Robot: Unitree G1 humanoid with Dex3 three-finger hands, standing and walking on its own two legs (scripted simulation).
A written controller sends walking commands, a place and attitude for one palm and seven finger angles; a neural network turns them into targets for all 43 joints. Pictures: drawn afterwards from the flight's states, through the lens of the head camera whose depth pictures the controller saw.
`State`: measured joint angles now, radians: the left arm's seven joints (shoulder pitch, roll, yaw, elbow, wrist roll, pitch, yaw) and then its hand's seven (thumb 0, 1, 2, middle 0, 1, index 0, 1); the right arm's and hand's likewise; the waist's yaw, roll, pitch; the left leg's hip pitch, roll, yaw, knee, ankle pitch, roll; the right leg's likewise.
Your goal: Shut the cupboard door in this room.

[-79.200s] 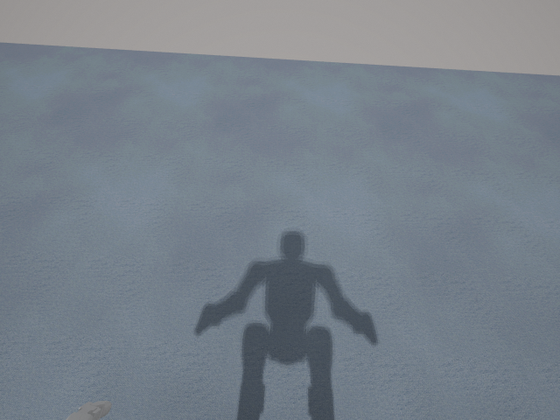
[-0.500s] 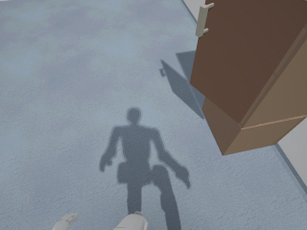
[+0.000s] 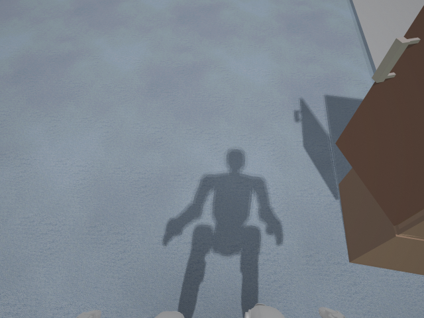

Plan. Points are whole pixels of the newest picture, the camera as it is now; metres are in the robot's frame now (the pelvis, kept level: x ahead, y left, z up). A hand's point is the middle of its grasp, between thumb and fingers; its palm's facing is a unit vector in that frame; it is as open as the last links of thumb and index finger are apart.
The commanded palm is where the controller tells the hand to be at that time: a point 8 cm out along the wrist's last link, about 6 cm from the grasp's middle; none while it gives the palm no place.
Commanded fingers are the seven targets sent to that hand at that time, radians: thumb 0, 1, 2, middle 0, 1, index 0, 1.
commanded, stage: walk to a spot facing it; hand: left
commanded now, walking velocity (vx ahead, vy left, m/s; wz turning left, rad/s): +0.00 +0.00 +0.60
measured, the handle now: (396, 60) +0.76 -0.46 +0.06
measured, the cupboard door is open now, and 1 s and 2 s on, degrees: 25 25 25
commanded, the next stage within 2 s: turn to face it in 1.24 s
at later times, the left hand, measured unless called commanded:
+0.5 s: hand out of the picture +0.01 +0.23 -0.17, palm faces +0.34 -0.92 -0.21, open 7.4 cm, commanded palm none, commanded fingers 0.00 0.90 0.90 -0.20 -0.30 -0.20 -0.30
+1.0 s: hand out of the picture +0.12 +0.21 -0.15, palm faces +0.62 -0.75 -0.21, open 7.3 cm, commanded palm none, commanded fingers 0.00 0.90 0.90 -0.20 -0.30 -0.20 -0.30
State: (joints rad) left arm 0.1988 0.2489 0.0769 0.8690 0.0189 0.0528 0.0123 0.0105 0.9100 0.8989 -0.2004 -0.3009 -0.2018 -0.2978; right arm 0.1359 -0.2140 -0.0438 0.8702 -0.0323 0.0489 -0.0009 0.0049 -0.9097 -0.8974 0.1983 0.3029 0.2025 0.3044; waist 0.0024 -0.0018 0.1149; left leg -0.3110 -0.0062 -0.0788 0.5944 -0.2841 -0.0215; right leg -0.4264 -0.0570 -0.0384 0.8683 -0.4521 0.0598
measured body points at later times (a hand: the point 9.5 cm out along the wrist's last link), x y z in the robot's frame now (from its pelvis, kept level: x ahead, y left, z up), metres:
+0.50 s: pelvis +0.04 +0.01 +0.00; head +0.07 +0.05 +0.45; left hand -0.01 +0.27 -0.16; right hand +0.16 -0.20 -0.13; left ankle -0.03 +0.11 -0.73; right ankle +0.07 -0.12 -0.67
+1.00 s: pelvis +0.20 +0.04 +0.02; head +0.24 +0.07 +0.46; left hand +0.09 +0.25 -0.13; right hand +0.42 -0.12 -0.13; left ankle +0.15 +0.17 -0.65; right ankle +0.24 -0.05 -0.73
